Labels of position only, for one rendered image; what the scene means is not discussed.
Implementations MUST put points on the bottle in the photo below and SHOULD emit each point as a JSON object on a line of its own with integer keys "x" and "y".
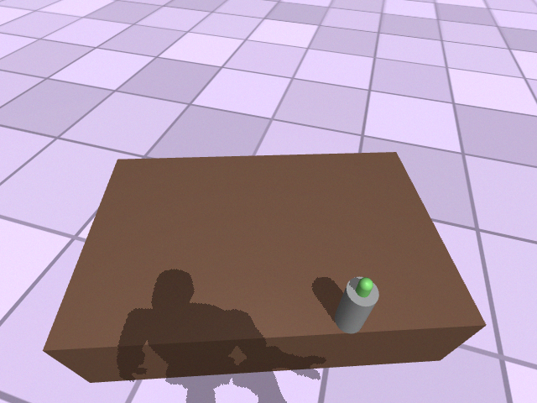
{"x": 358, "y": 300}

